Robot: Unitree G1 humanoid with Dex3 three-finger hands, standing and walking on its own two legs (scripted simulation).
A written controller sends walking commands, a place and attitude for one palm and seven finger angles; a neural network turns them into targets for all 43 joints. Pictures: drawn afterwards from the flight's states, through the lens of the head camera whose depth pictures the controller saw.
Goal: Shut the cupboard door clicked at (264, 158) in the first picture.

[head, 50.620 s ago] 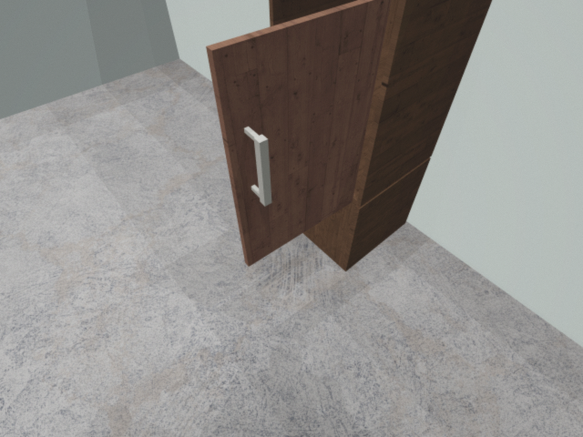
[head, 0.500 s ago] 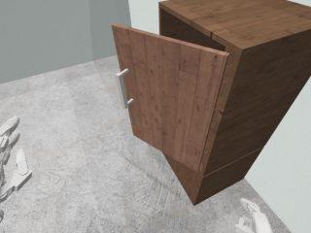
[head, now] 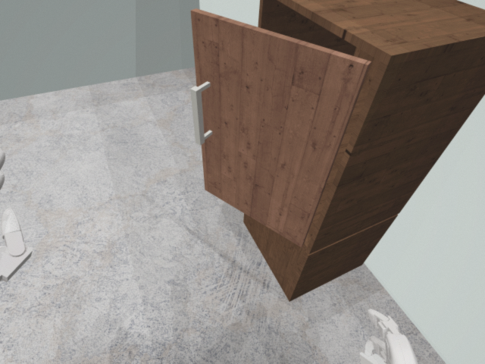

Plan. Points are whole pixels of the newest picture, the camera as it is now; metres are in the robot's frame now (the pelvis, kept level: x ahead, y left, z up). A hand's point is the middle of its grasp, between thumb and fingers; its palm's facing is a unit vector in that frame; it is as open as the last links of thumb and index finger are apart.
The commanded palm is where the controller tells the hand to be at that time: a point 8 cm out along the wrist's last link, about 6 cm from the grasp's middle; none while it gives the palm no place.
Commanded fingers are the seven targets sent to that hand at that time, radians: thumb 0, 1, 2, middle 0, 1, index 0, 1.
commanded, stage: step back with the hand held close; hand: left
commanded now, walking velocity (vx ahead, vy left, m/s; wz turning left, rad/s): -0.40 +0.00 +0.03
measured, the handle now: (202, 114) +0.70 +0.16 +0.02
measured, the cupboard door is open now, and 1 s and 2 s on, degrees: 29 29 29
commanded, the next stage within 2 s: stop stepping back and stand still in 0.76 s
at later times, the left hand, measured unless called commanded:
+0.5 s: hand out of the picture +0.15 +0.28 +0.18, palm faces +0.48 -0.74 -0.47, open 7.4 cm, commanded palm +0.09 +0.30 +0.19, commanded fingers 0.00 0.90 0.90 -0.20 -0.30 -0.20 -0.30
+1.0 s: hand out of the picture +0.03 +0.27 +0.18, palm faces +0.52 -0.77 -0.35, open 7.4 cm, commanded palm -0.01 +0.29 +0.19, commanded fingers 0.00 0.90 0.90 -0.20 -0.30 -0.20 -0.30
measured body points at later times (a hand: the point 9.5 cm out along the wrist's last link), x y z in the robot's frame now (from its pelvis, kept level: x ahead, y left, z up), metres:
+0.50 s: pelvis -0.04 +0.00 +0.00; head -0.04 +0.03 +0.44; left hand +0.12 +0.32 +0.20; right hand +0.11 -0.25 -0.08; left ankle +0.06 +0.05 -0.72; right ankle -0.08 -0.14 -0.70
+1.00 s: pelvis -0.15 -0.01 +0.00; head -0.19 +0.01 +0.45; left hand +0.00 +0.31 +0.20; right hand -0.01 -0.28 -0.07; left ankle -0.09 +0.09 -0.72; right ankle -0.22 -0.14 -0.72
